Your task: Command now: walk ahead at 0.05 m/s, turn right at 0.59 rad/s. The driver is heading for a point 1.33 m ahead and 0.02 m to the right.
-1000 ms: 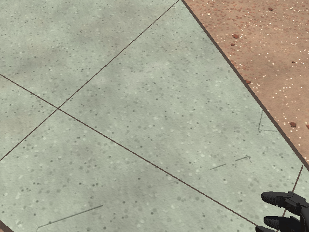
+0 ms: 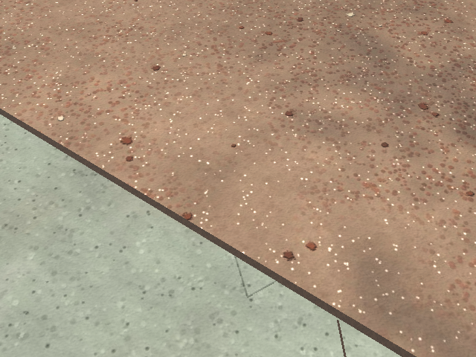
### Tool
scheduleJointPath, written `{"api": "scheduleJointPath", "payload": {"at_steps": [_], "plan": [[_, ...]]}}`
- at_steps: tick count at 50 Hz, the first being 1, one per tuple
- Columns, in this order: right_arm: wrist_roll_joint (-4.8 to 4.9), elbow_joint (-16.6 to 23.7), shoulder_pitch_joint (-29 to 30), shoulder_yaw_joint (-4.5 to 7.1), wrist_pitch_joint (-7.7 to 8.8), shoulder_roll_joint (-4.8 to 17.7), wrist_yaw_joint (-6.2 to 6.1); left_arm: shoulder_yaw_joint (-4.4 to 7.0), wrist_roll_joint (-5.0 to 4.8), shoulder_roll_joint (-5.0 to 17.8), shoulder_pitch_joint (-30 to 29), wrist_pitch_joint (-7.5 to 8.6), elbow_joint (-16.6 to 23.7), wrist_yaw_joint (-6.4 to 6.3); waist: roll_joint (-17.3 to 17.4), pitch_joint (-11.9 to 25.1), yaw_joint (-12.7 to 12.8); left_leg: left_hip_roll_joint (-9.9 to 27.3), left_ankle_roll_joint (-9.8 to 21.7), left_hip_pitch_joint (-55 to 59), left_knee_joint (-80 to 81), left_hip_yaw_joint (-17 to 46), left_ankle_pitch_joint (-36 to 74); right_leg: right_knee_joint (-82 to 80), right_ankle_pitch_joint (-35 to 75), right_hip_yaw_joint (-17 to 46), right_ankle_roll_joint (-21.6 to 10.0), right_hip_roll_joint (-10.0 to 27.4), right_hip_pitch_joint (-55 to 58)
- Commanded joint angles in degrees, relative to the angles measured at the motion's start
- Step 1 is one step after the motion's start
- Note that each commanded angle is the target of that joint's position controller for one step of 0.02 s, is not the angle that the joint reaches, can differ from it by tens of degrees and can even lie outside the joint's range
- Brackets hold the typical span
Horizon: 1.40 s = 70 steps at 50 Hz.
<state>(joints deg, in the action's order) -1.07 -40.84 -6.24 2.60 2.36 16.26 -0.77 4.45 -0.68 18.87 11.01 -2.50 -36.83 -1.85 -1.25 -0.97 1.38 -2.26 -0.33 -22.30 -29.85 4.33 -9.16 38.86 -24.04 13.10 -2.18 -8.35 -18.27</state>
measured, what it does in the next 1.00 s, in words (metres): walks ahead, turning right: right foot, then left foot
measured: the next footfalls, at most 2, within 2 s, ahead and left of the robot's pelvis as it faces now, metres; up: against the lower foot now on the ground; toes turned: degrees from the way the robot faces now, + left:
right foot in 0.38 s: +0.04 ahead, -0.13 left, +0.00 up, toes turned -16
left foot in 0.86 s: +0.46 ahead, -0.04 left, +0.00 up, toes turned -17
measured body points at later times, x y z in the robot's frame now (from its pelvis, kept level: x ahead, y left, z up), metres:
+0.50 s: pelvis +0.07 -0.05 +0.01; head +0.07 -0.08 +0.46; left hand +0.23 +0.20 -0.08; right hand +0.12 -0.36 -0.10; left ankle +0.10 +0.10 -0.66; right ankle +0.00 -0.12 -0.73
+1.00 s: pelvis +0.33 -0.09 +0.00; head +0.37 -0.10 +0.45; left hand +0.48 +0.15 -0.12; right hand +0.38 -0.39 -0.10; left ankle +0.42 -0.03 -0.73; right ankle +0.19 -0.19 -0.63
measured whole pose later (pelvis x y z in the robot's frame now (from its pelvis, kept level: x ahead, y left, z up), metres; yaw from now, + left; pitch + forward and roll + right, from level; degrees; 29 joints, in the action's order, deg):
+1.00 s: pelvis +0.33 -0.09 +0.00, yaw -19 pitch +1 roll +1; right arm -0.1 -44.8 -9.8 2.9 4.9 15.8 2.0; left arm 2.4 -1.4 16.4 19.0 3.6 -44.2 -0.4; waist -1.8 -3.0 0.4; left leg -3.3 3.8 -19.4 -26.7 -3.7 -8.7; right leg 68.4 -21.2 3.6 -1.8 2.2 -22.5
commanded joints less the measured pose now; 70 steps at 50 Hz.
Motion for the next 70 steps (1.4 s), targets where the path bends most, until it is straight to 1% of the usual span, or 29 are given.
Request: {"api": "scheduleJointPath", "payload": {"at_steps": [1, 3, 6, 11, 17, 19, 20, 21, 22, 23, 25, 31, 38, 41, 42, 43, 44, 45, 46, 48, 50, 54, 61, 64, 66, 67, 68, 69, 70], "plan": [[-0.68, 3.4, -3.7, 3.34, 0.02, 10.9, -0.38, 1.92, 0.62, 8.4, 6.5, 1.14, 4.3, 0.00, 14.7, 9.8, 0.2, 27.4, 17.8, 21.4, 9.3, 29.3, 30.4, 25.7, -15.6, -2.9, 4.2, 2.9, -16.2], [-0.04, 4.5, -0.7, 2.26, -0.58, 6.9, -0.68, 3.01, -0.52, 9.6, 4.2, -0.18, 2.3, -0.24, 7.2, 7.0, -0.1, 19.9, 12.9, 17.9, 7.9, 15.7, 23.1, 31.6, -7.8, -4.6, 6.4, 5.4, -16.6], [0.14, 4.1, 0.7, 2.25, -1.76, 7.3, -1.31, 1.85, -0.82, 5.3, 1.7, -1.26, 3.7, 0.12, 9.3, 4.1, -0.8, 15.4, 11.6, 13.7, 10.4, 6.6, 19.3, 27.8, -1.7, -9.0, 7.8, 6.8, -15.0], [1.12, 3.0, -2.1, 3.68, -2.28, 10.4, -1.48, 0.62, -0.55, 3.2, -2.8, -0.51, 6.4, 1.53, 12.4, 6.1, -4.1, 17.6, 12.5, 15.4, 15.9, 4.6, -5.5, 12.4, 0.5, -13.0, 6.1, 10.2, -10.9], [3.26, 1.9, -0.6, 4.31, -1.12, 11.8, 0.50, 1.21, -0.37, 3.8, 3.5, 0.73, 3.3, 3.05, 10.0, 3.4, -0.3, 18.1, 9.4, 7.2, 14.6, -0.9, -17.9, -8.6, 7.4, -18.7, -0.2, 8.5, 5.9], [2.28, 1.3, -0.9, 2.75, -0.79, 6.3, 1.05, 2.22, -0.83, 5.1, 13.4, 1.13, -0.8, 2.52, 1.9, 4.4, 3.1, 13.0, 4.7, -4.2, -1.4, -8.0, -20.1, -14.6, 3.6, -12.7, -3.7, 9.8, 21.2], [0.27, 4.4, 2.0, 1.02, -0.15, 1.2, 1.78, 3.35, -0.25, 11.5, 17.5, 1.67, -0.5, 1.80, -14.7, 3.9, 3.9, 5.2, -0.8, -21.8, -24.8, -13.3, -25.9, -21.6, -4.7, 13.9, -11.0, 25.3, 28.4], [1.68, 6.3, 5.7, 2.08, 1.23, 5.4, 1.77, 3.12, 0.67, 12.4, 16.4, 3.47, 1.1, 2.40, -12.4, 1.5, 5.1, 3.1, -0.1, -30.1, -32.0, -3.7, -25.5, -28.5, -12.4, 27.6, -17.8, 30.4, 23.5], [3.15, 6.0, 5.6, 2.95, 2.12, 8.5, 2.15, 2.02, 0.86, 8.8, 13.6, 4.82, 1.2, 2.48, -9.3, -2.6, 3.6, 6.2, 1.1, -32.2, -33.4, -1.5, -19.2, -29.8, -12.4, 23.3, -16.7, 29.3, 22.3], [2.98, 4.7, 3.9, 3.22, 2.66, 9.2, 2.43, 1.22, 0.65, 6.5, 11.6, 5.68, 1.2, 2.37, -8.4, -4.3, 2.1, 7.6, 1.5, -31.8, -32.2, -1.5, -12.8, -29.0, -6.9, 17.4, -14.4, 26.8, 21.5], [1.08, 2.9, 2.7, 3.33, 3.17, 8.9, 2.55, 0.56, 0.36, 5.5, 9.4, 5.83, 1.4, 1.97, -6.2, -3.5, 0.8, 8.5, 0.7, -27.9, -27.8, -1.9, -5.0, -28.9, 7.0, 8.8, -11.3, 22.9, 20.7], [1.68, 2.7, 7.0, 1.43, 2.82, 3.9, 3.36, 0.55, 0.51, 5.8, 12.7, 5.98, -1.1, 0.77, -4.4, -2.6, 2.1, 5.6, -2.0, -19.6, -12.3, -4.8, 10.8, -29.8, 26.0, -4.2, -8.5, 18.3, 18.0], [2.26, 5.5, 13.8, 0.67, 3.75, 4.0, 5.14, 1.10, -0.44, 6.8, 16.3, 5.73, -5.5, 0.61, -4.5, -6.6, 3.0, 3.9, 1.7, -15.8, 0.3, -5.3, 11.7, -28.7, 29.1, -4.7, -8.0, 22.1, 21.2], [1.73, 3.9, 6.6, 2.03, 3.73, 7.0, 4.51, 1.56, -0.22, 8.4, 15.1, 5.03, -6.1, 0.25, -6.9, 0.1, -1.4, 0.0, 4.9, -4.1, 0.4, -8.4, 5.6, -18.2, 56.3, -6.1, -6.1, 21.6, 24.9], [1.68, 1.8, -1.8, 3.14, 3.50, 9.1, 3.83, 1.26, -0.04, 8.0, 14.3, 4.60, -6.1, 0.15, -6.4, 5.8, -5.9, -1.2, 6.8, 7.8, 1.2, -9.6, 6.8, -8.0, 63.8, -8.2, -4.6, 19.2, 22.5], [1.22, -0.2, -12.3, 3.79, 3.20, 11.5, 3.12, 0.45, 0.77, 6.5, 14.6, 4.54, -5.4, 0.00, -3.9, 13.9, -10.1, 6.3, 10.2, 27.3, -2.3, -1.6, 8.0, 6.8, 52.4, -8.3, -2.9, 17.4, 10.4], [0.72, -1.9, -18.7, 5.03, 3.08, 16.3, 3.12, -1.72, 0.48, -1.5, 23.0, 5.39, -4.7, 0.87, 13.6, 24.8, -6.5, 22.6, 20.9, 49.3, 1.8, 28.9, -7.5, 32.1, 11.5, -8.9, 1.7, 6.1, -12.6], [1.72, -2.5, -18.7, 3.51, 3.23, 10.7, 3.28, -1.09, -0.48, 2.8, 19.1, 6.62, -5.6, 1.08, 13.2, 25.9, -8.8, 23.4, 19.8, 48.3, 11.7, 40.2, -15.2, 38.1, -7.6, -1.6, 1.0, 4.4, -18.1], [2.03, -2.2, -13.5, 2.80, 3.08, 9.0, 2.84, 0.03, -2.20, 6.2, 11.9, 7.25, -3.3, 1.50, 11.0, 13.9, -8.1, 22.0, 16.8, 39.3, 13.5, 30.9, -17.4, 40.1, -5.0, -3.5, 0.5, 8.0, -23.5], [1.21, -1.5, -6.8, 2.05, 2.78, 6.7, 2.42, -0.16, -0.90, 5.5, 6.0, 8.00, -2.1, 1.40, 3.0, 3.5, -4.4, 17.9, 14.6, 21.5, 16.5, 19.0, -8.0, 33.2, 3.2, -7.3, 0.1, 13.4, -20.9], [0.30, -1.4, -4.5, 1.57, 3.34, 5.2, 2.48, -0.14, -0.44, 3.6, 9.0, 7.03, -3.3, 1.37, 5.4, 2.3, -1.0, 15.0, 14.5, 13.1, 19.8, 13.4, -2.1, 29.4, 6.6, -7.2, 0.5, 15.8, -14.5], [1.58, -2.8, -5.8, 2.08, 3.94, 7.4, 2.03, -0.91, 1.09, 1.3, 4.6, 6.40, -1.4, 0.87, 5.0, -1.4, -0.4, 13.3, 16.3, 7.2, 23.7, 7.9, 4.3, 18.1, 11.9, -9.2, 3.6, 16.7, -16.1], [2.98, -4.7, -13.3, 3.04, 2.09, 10.3, 0.64, -1.58, 0.05, 0.7, -9.5, 8.51, 2.0, 2.55, 4.3, -1.8, -5.4, 11.8, 12.4, 10.5, 19.3, 6.1, 4.3, -6.7, 29.1, -9.9, 5.7, 11.8, -9.9], [2.90, -4.9, -13.9, 3.31, 1.17, 10.6, 0.25, -0.51, -0.22, 3.4, -8.7, 9.08, 2.0, 2.92, 5.7, -0.8, -3.6, 14.0, 10.4, 14.4, 14.1, 10.4, 1.3, -10.5, 24.2, -8.7, 4.1, 11.3, -6.2], [2.29, -4.7, -13.8, 2.71, 0.69, 8.6, 0.30, 1.03, -0.08, 6.0, -0.1, 9.40, -0.2, 2.51, 5.7, 3.2, 1.1, 10.8, 8.0, 12.6, 4.1, 9.5, 5.6, -12.9, 19.8, -10.2, 1.4, 10.9, 6.4], [1.30, -3.4, -13.7, 1.26, 0.74, 4.6, 0.56, 2.12, 0.97, 9.4, 8.6, 9.53, -1.1, 2.01, 1.1, 11.2, 5.0, 6.6, 5.7, 6.3, -11.7, 6.3, -0.2, -11.8, 17.1, -3.1, -2.0, 19.0, 20.0], [1.98, -1.3, -20.5, -0.23, 1.64, -0.5, 0.59, 3.38, 1.86, 14.7, 13.0, 8.73, -2.2, 1.97, -15.9, 19.3, 2.5, -1.3, 2.0, -13.2, -32.0, -1.0, -21.3, -16.4, 6.6, 20.9, -10.0, 32.4, 38.2], [3.58, -1.8, -20.0, 0.63, 1.96, 4.1, 0.55, 2.40, 1.48, 10.2, 13.5, 8.57, -2.4, 2.35, -15.7, 19.0, 3.5, 1.2, 1.6, -20.7, -41.6, 3.4, -24.0, -21.5, -4.1, 30.4, -11.6, 33.2, 37.3], [3.91, -1.0, -15.1, 1.98, 1.76, 8.5, 0.35, 1.18, 1.43, 6.3, 9.4, 8.61, -1.6, 2.23, -9.8, 11.1, 3.9, 3.1, 1.4, -22.9, -44.5, 3.8, -19.5, -21.7, 2.5, 21.1, -9.6, 31.3, 31.1]]}}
